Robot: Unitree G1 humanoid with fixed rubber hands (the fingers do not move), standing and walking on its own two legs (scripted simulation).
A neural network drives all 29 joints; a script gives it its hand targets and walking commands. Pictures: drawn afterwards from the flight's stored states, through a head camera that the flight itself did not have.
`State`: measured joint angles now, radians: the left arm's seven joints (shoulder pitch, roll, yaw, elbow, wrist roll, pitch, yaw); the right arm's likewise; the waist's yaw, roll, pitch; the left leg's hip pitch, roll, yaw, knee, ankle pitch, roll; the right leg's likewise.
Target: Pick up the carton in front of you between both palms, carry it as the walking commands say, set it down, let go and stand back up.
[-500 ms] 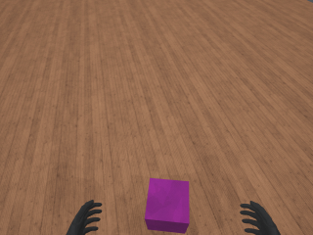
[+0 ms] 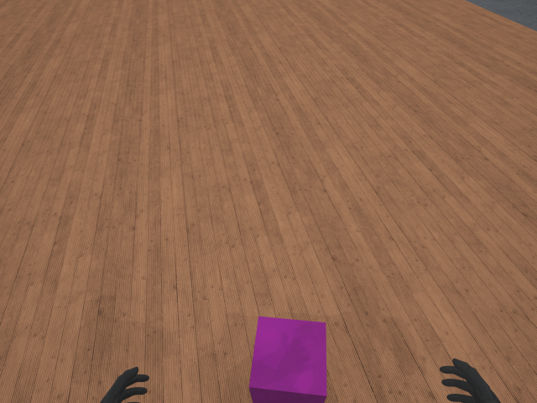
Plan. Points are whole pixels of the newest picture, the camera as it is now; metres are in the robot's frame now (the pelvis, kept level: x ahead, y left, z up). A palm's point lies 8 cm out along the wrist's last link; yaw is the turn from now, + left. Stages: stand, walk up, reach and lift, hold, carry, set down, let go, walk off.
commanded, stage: stand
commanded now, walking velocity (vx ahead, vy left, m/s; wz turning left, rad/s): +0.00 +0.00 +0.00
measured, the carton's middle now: (289, 366) +0.39 -0.01 -0.65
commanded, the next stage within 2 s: none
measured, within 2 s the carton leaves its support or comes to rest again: neither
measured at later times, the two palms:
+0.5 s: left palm out of the picture +0.13 +0.29 -0.09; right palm out of the picture +0.14 -0.29 -0.09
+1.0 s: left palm out of the picture +0.09 +0.30 -0.09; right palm out of the picture +0.10 -0.30 -0.09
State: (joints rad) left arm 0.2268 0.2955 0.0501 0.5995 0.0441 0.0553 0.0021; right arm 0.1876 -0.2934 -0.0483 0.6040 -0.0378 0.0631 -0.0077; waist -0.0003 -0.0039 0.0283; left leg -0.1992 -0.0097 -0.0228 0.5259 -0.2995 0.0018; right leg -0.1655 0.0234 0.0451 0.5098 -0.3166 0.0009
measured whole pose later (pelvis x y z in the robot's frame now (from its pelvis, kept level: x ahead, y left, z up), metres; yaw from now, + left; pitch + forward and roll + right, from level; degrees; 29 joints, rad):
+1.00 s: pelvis +0.00 +0.00 +0.01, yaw +0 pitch -2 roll +0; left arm 0.17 0.37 0.02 0.93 0.02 0.00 0.02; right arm 0.14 -0.37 0.00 0.96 -0.03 -0.01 -0.02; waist 0.00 0.00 0.02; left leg -0.13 -0.01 -0.03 0.39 -0.22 0.00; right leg -0.09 0.02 0.04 0.38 -0.24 0.00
